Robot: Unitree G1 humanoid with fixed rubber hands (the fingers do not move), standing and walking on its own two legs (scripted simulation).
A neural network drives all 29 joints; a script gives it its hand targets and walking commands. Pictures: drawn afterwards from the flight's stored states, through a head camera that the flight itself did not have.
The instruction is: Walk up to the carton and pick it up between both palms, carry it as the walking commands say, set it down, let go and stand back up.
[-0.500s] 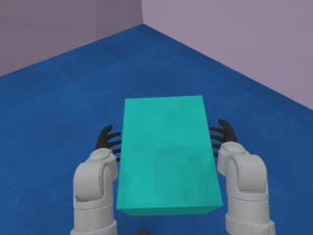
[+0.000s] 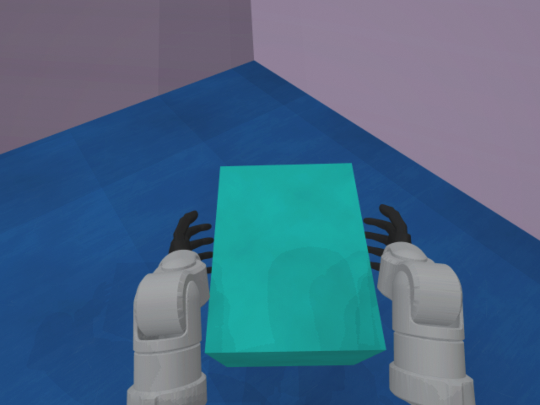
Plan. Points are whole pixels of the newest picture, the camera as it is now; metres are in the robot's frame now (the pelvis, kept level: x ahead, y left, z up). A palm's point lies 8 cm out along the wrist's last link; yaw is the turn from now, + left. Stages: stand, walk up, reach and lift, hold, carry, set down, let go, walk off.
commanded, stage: carry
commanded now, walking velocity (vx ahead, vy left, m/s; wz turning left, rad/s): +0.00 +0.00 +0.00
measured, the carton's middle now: (288, 267) +0.34 +0.00 +0.00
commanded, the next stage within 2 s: none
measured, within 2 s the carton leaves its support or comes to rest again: neither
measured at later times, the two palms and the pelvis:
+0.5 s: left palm (196, 151) +0.50 +0.16 +0.11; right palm (364, 148) +0.50 -0.13 +0.11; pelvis +0.21 +0.02 +0.02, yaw -3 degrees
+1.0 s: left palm (199, 161) +0.48 +0.15 +0.10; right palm (371, 163) +0.47 -0.13 +0.11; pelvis +0.19 +0.02 +0.01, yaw -4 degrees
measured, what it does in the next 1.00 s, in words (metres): walks ahead: left foot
